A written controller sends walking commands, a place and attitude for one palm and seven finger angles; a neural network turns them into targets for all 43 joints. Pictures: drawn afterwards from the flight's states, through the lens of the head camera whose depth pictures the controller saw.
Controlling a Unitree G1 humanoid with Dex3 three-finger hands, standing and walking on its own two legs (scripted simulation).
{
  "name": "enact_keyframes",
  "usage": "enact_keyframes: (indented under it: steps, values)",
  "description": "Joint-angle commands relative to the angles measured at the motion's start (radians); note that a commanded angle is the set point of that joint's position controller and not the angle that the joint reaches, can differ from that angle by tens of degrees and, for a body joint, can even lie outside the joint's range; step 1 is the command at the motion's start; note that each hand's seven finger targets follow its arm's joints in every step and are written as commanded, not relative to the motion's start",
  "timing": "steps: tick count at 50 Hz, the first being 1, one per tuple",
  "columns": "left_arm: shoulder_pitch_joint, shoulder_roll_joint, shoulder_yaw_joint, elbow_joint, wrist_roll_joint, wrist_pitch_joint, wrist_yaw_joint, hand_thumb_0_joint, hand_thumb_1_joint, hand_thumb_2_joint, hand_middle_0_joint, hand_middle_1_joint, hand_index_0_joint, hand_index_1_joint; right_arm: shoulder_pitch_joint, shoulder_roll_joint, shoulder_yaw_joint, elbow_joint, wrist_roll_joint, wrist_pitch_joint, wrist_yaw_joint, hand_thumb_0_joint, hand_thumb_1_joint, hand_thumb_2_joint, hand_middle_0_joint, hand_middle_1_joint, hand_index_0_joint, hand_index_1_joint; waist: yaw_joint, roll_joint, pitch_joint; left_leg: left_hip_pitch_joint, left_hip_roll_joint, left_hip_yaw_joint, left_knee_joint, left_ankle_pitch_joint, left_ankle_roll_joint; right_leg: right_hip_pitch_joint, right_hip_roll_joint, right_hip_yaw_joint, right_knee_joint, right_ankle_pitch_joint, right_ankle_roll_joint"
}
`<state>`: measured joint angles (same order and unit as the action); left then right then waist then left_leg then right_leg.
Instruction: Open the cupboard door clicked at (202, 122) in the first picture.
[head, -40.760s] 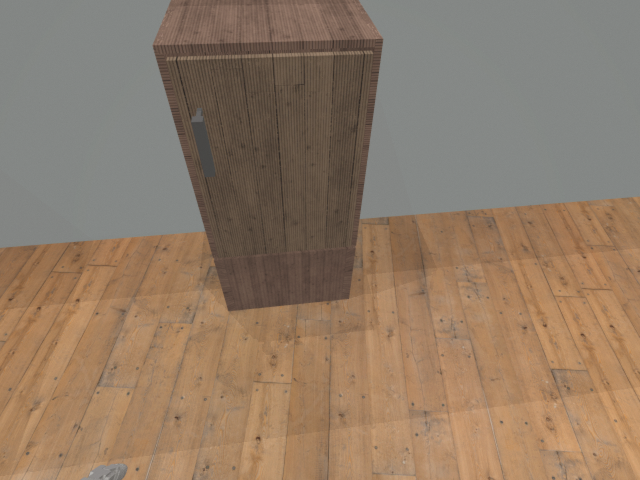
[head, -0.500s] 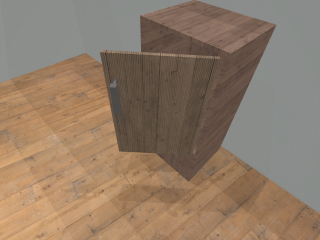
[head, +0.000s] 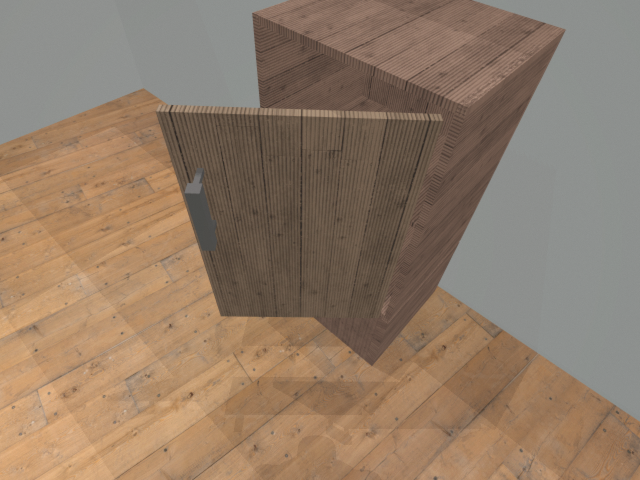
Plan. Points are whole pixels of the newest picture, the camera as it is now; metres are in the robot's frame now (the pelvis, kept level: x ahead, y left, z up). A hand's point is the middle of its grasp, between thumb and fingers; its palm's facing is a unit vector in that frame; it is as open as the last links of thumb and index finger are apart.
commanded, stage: come to a stop and stand still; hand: left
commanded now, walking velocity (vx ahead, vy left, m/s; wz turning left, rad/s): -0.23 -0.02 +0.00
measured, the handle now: (204, 210) +0.52 +0.22 -0.01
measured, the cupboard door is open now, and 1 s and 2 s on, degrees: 42 42 42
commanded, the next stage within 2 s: look again from close up in 1.28 s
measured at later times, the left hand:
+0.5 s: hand out of the picture +0.04 +0.20 -0.18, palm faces +0.05 -0.98 -0.18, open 7.3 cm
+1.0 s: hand out of the picture -0.08 +0.18 -0.17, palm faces +0.02 -0.99 -0.15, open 7.3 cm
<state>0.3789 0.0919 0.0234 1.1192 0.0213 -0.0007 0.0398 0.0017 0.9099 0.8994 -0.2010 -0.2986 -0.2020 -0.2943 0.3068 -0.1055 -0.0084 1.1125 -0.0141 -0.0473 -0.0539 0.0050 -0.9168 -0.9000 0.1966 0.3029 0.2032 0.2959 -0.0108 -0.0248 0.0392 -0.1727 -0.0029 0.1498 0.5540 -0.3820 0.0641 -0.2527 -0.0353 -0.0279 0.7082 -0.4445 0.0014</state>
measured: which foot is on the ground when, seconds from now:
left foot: down 0.00-1.00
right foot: up 0.00-0.04, down 0.06-0.36, up 0.38-0.64, down 0.66-1.00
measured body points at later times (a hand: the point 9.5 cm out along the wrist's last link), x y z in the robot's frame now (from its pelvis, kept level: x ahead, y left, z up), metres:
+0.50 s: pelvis -0.01 +0.03 +0.01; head +0.02 +0.05 +0.45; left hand +0.03 +0.26 -0.16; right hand +0.04 -0.21 -0.14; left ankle -0.02 +0.10 -0.73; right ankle -0.06 -0.12 -0.69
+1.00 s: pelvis -0.06 +0.02 +0.01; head -0.06 +0.03 +0.46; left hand -0.08 +0.23 -0.15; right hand -0.07 -0.20 -0.14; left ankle -0.02 +0.10 -0.73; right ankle -0.08 -0.11 -0.73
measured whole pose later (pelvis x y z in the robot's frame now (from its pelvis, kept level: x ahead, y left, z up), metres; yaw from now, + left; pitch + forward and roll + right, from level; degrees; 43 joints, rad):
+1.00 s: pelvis -0.06 +0.02 +0.01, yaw +0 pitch -2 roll +0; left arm 0.32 0.14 0.00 1.12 0.02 0.01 0.04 0.00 0.91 0.90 -0.20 -0.30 -0.20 -0.29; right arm 0.28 -0.14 -0.01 1.16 -0.01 0.02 -0.02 0.00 -0.92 -0.90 0.20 0.30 0.20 0.30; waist -0.01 -0.02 0.02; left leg -0.21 -0.01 0.12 0.38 -0.15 0.06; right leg -0.12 -0.02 -0.02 0.40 -0.24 0.02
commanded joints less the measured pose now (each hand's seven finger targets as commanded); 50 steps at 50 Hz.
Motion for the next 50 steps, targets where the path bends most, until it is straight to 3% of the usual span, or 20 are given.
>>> enact_keyframes:
  steps: [1,3,4,7,10,13,15,16,17,18,19,22,28,31,33,35,36,38,46,50]
  values:
    - [0.080,0.057,0.016,-0.049,-0.004,-0.007,0.010,0.000,0.900,0.900,-0.200,-0.300,-0.200,-0.300,0.091,-0.137,-0.025,0.002,0.008,0.019,-0.016,0.000,-0.900,-0.900,0.200,0.300,0.200,0.300,0.028,0.108,0.021,0.127,0.207,-0.159,-0.057,1.086,0.031,-0.012,-0.027,-0.033,-0.237,0.304,-0.002]
    - [0.105,0.121,0.029,-0.051,-0.001,-0.009,0.015,0.000,0.900,0.900,-0.200,-0.300,-0.200,-0.300,0.076,-0.123,-0.038,-0.026,0.017,0.031,-0.015,0.000,-0.900,-0.900,0.200,0.300,0.200,0.300,0.029,-0.018,-0.035,-0.011,0.129,-0.107,-0.006,0.708,-0.033,0.144,-0.112,0.072,-0.183,0.892,-0.037]
    - [0.078,0.145,0.030,-0.062,-0.002,-0.006,0.011,0.000,0.900,0.900,-0.200,-0.300,-0.200,-0.300,0.083,-0.112,-0.044,-0.029,0.017,0.039,-0.011,0.000,-0.900,-0.900,0.200,0.300,0.200,0.300,0.019,-0.050,-0.051,-0.041,0.092,-0.091,0.001,0.454,-0.051,0.151,-0.185,0.101,-0.168,0.998,-0.078]
    - [0.035,0.168,0.037,-0.068,-0.001,0.003,0.015,0.000,0.900,0.900,-0.200,-0.300,-0.200,-0.300,0.064,-0.064,-0.048,-0.027,0.013,0.064,-0.005,0.000,-0.900,-0.900,0.200,0.300,0.200,0.300,0.020,-0.156,-0.025,-0.109,0.043,-0.065,0.118,0.142,-0.076,0.171,-0.249,0.125,-0.195,1.183,-0.144]
    - [0.010,0.188,0.045,-0.088,0.008,0.009,0.022,0.000,0.900,0.900,-0.200,-0.300,-0.200,-0.300,-0.017,-0.062,-0.052,-0.061,0.010,0.072,0.002,0.000,-0.900,-0.900,0.200,0.300,0.200,0.300,0.054,-0.169,-0.043,-0.222,0.023,-0.095,0.250,-0.169,-0.081,0.238,-0.303,0.170,-0.236,1.230,-0.215]
    - [-0.068,0.213,0.059,-0.126,0.009,0.016,0.025,0.000,0.900,0.900,-0.200,-0.300,-0.200,-0.300,-0.015,-0.068,-0.054,-0.066,0.012,0.073,0.007,0.000,-0.900,-0.900,0.200,0.300,0.200,0.300,0.029,-0.127,-0.069,-0.194,0.028,-0.109,0.163,-0.105,-0.086,0.229,-0.282,0.154,-0.217,1.094,-0.212]
    - [-0.126,0.218,0.060,-0.144,-0.001,0.021,0.018,0.000,0.900,0.900,-0.200,-0.300,-0.200,-0.300,0.044,-0.074,-0.055,-0.046,0.010,0.069,0.011,0.000,-0.900,-0.900,0.200,0.300,0.200,0.300,-0.014,-0.110,-0.080,-0.029,0.032,-0.088,-0.055,0.134,-0.088,0.115,-0.229,0.113,-0.170,0.874,-0.148]
    - [-0.131,0.196,0.057,-0.155,-0.005,0.022,0.014,0.000,0.900,0.900,-0.200,-0.300,-0.200,-0.300,0.075,-0.100,-0.058,-0.039,0.004,0.060,0.012,0.000,-0.900,-0.900,0.200,0.300,0.200,0.300,-0.024,-0.038,-0.099,0.087,0.074,-0.115,-0.136,0.344,-0.073,0.036,-0.164,0.070,-0.121,0.685,-0.090]
    - [-0.115,0.148,0.049,-0.170,-0.008,0.028,0.010,0.000,0.900,0.900,-0.200,-0.300,-0.200,-0.300,0.071,-0.163,-0.068,-0.055,-0.006,0.049,0.012,0.000,-0.900,-0.900,0.200,0.300,0.200,0.300,-0.013,0.170,-0.113,0.117,0.242,-0.306,-0.182,0.572,-0.004,-0.056,-0.051,-0.006,-0.037,0.298,-0.016]
    - [-0.145,0.120,0.040,-0.176,-0.009,0.034,0.015,0.000,0.900,0.900,-0.200,-0.300,-0.200,-0.300,0.024,-0.201,-0.068,-0.072,-0.010,0.051,0.013,0.000,-0.900,-0.900,0.200,0.300,0.200,0.300,-0.012,0.280,-0.059,-0.004,0.342,-0.386,-0.240,0.714,0.098,-0.065,0.003,-0.005,0.096,-0.089,0.013]
    - [-0.165,0.135,0.042,-0.166,-0.002,0.044,0.019,0.000,0.900,0.900,-0.200,-0.300,-0.200,-0.300,-0.019,-0.176,-0.057,-0.078,-0.014,0.050,0.013,0.000,-0.900,-0.900,0.200,0.300,0.200,0.300,-0.009,0.208,-0.010,-0.094,0.331,-0.357,-0.263,0.664,0.132,-0.039,0.001,0.055,0.213,-0.123,0.003]
    - [-0.121,0.124,0.039,-0.134,0.004,0.046,0.005,0.000,0.900,0.900,-0.200,-0.300,-0.200,-0.300,-0.086,-0.158,-0.042,-0.104,-0.011,0.041,0.007,0.000,-0.900,-0.900,0.200,0.300,0.200,0.300,0.030,0.142,0.048,-0.089,0.277,-0.295,-0.265,0.578,0.127,-0.096,-0.016,0.063,0.240,-0.036,0.006]
    - [-0.123,0.116,0.021,-0.124,-0.002,0.029,-0.001,0.000,0.900,0.900,-0.200,-0.300,-0.200,-0.300,-0.037,-0.186,-0.052,-0.082,-0.007,0.038,0.009,0.000,-0.900,-0.900,0.200,0.300,0.200,0.300,0.004,0.126,-0.076,0.122,0.242,-0.269,-0.215,0.658,0.111,-0.020,-0.016,0.004,-0.103,0.022,0.018]
    - [-0.062,0.132,0.017,-0.090,0.000,0.015,0.004,0.000,0.900,0.900,-0.200,-0.300,-0.200,-0.300,-0.047,-0.181,-0.051,-0.072,0.004,0.037,0.014,0.000,-0.900,-0.900,0.200,0.300,0.200,0.300,0.025,0.064,-0.097,0.072,0.180,-0.244,-0.167,0.509,0.040,0.110,-0.028,0.013,-0.342,0.260,0.012]
    - [-0.078,0.164,0.012,-0.081,0.001,0.002,0.007,0.000,0.900,0.900,-0.200,-0.300,-0.200,-0.300,-0.058,-0.139,-0.039,-0.071,0.011,0.039,0.020,0.000,-0.900,-0.900,0.200,0.300,0.200,0.300,0.001,-0.009,-0.045,0.014,0.116,-0.187,-0.169,0.347,-0.026,0.096,-0.115,0.117,-0.366,0.412,-0.030]
    - [-0.080,0.164,0.005,-0.073,0.000,0.003,0.003,0.000,0.900,0.900,-0.200,-0.300,-0.200,-0.300,-0.056,-0.134,-0.035,-0.061,0.005,0.040,0.027,0.000,-0.900,-0.900,0.200,0.300,0.200,0.300,0.000,0.019,-0.024,0.046,0.107,-0.188,-0.204,0.335,-0.035,0.049,-0.110,0.091,-0.352,0.371,-0.029]
    - [-0.080,0.156,0.003,-0.065,0.000,-0.001,0.003,0.000,0.900,0.900,-0.200,-0.300,-0.200,-0.300,-0.059,-0.141,-0.036,-0.049,0.004,0.042,0.025,0.000,-0.900,-0.900,0.200,0.300,0.200,0.300,-0.002,-0.046,-0.040,0.062,0.118,-0.181,-0.189,0.355,-0.034,0.054,-0.090,0.092,-0.358,0.376,-0.020]
    - [-0.080,0.147,-0.004,-0.058,-0.002,-0.002,0.003,0.000,0.900,0.900,-0.200,-0.300,-0.200,-0.300,-0.045,-0.148,-0.034,-0.035,0.005,0.041,0.026,0.000,-0.900,-0.900,0.200,0.300,0.200,0.300,-0.004,-0.067,-0.011,0.057,0.120,-0.181,-0.218,0.309,-0.033,0.042,-0.086,0.082,-0.380,0.307,-0.013]
    - [-0.008,0.138,-0.011,-0.027,-0.002,0.001,0.001,0.000,0.900,0.900,-0.200,-0.300,-0.200,-0.300,-0.021,-0.143,-0.023,0.003,0.003,0.050,0.029,0.000,-0.900,-0.900,0.200,0.300,0.200,0.300,0.007,0.030,0.082,-0.022,0.111,-0.201,-0.307,0.040,-0.038,-0.005,-0.072,0.090,-0.423,0.130,-0.013]
    - [0.021,0.128,-0.012,-0.018,-0.001,-0.001,0.002,0.000,0.900,0.900,-0.200,-0.300,-0.200,-0.300,0.013,-0.130,-0.023,0.015,0.002,0.053,0.029,0.000,-0.900,-0.900,0.200,0.300,0.200,0.300,0.006,0.012,0.086,-0.036,0.108,-0.201,-0.303,0.018,-0.038,-0.019,-0.070,0.091,-0.432,0.093,-0.014]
